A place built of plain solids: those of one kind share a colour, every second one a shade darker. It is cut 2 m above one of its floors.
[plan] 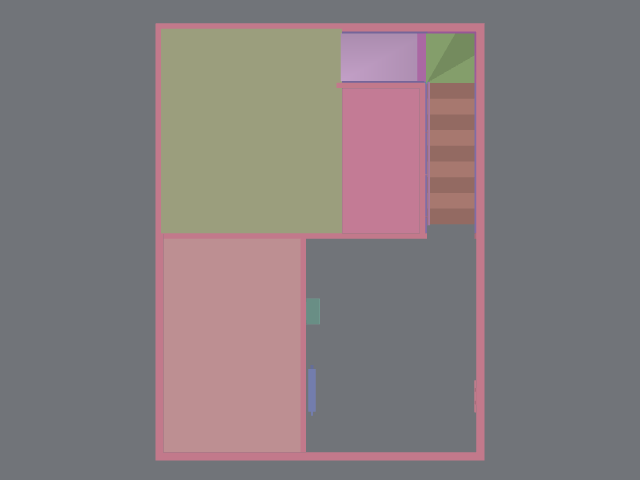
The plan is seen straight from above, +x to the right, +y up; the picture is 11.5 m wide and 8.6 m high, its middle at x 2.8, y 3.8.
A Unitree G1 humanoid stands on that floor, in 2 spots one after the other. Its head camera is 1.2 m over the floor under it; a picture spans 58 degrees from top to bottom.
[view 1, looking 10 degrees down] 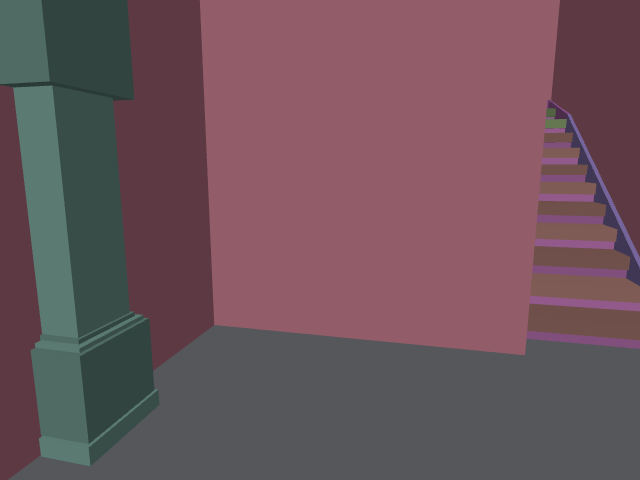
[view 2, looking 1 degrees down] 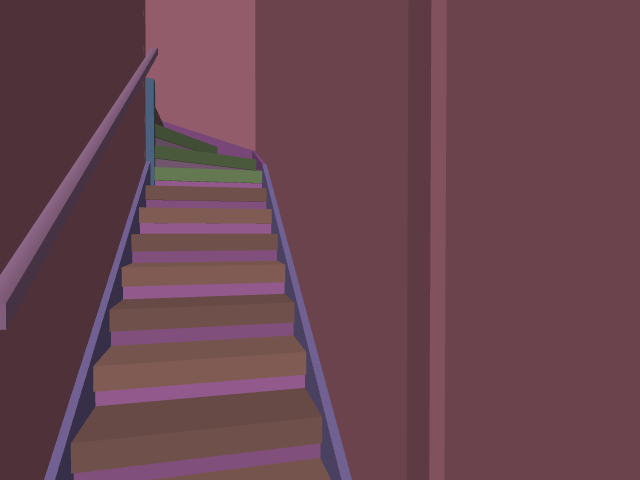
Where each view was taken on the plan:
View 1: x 4.07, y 1.00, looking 104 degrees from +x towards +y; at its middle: wall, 2.95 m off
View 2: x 5.17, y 3.08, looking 76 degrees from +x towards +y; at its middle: wall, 1.79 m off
